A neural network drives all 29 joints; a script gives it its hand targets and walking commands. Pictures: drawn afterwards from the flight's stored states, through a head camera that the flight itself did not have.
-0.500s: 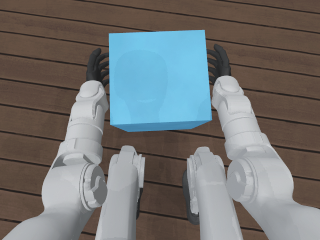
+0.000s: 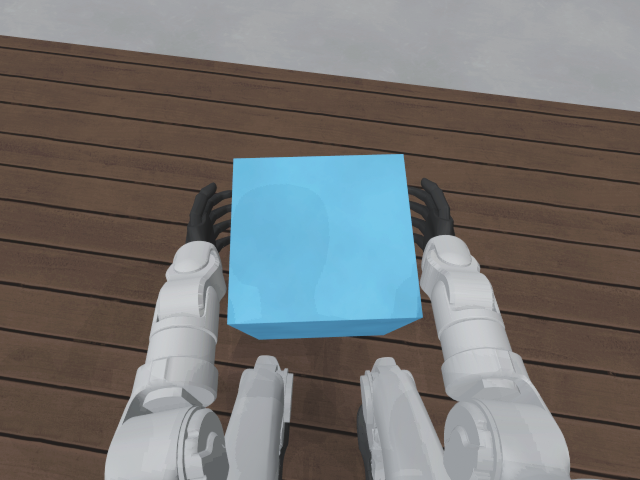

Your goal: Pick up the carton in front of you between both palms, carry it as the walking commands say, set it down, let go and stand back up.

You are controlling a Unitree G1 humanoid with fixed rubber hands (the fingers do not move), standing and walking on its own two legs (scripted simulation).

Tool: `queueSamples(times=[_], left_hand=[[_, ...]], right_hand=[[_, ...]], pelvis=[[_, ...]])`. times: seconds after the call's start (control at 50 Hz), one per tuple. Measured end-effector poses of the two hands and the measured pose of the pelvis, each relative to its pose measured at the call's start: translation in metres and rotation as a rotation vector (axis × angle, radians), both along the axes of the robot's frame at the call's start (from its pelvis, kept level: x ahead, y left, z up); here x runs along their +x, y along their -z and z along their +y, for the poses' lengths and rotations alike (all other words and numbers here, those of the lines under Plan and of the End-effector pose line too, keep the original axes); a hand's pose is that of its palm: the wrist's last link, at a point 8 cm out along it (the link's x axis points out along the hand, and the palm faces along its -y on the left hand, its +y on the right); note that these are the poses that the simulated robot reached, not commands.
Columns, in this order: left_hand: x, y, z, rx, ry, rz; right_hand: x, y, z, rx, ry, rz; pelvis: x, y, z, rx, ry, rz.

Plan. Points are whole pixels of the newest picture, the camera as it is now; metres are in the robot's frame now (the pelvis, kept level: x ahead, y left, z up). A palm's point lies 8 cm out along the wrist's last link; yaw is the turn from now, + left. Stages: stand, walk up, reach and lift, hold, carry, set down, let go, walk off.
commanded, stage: reach and lift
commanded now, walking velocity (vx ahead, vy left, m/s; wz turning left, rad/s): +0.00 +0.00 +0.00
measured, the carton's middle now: (320, 260) +0.41 +0.02 -0.12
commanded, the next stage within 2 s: hold in 1.84 s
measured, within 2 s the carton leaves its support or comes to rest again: neither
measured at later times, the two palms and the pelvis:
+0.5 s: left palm (158, 214) +0.38 +0.16 +0.12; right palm (504, 210) +0.38 -0.14 +0.12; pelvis +0.05 +0.00 +0.14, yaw +0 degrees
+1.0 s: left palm (88, 172) +0.35 +0.15 +0.23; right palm (611, 168) +0.35 -0.15 +0.23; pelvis +0.05 +0.00 +0.20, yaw +1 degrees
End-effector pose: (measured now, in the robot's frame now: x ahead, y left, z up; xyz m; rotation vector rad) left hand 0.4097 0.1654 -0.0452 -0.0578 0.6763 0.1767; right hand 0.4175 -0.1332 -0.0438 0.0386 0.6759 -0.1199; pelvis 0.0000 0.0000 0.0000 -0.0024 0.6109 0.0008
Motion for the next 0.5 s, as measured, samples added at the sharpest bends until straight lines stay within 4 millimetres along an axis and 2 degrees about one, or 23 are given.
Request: queueSamples(times=[0.5], left_hand=[[-0.034, -0.162, -0.007, 0.008, 0.012, 0.005]], right_hand=[[-0.038, -0.162, -0.007, -0.011, 0.007, 0.004]], pelvis=[[0.049, -0.142, 0.001, 0.003, -0.003, -0.313]])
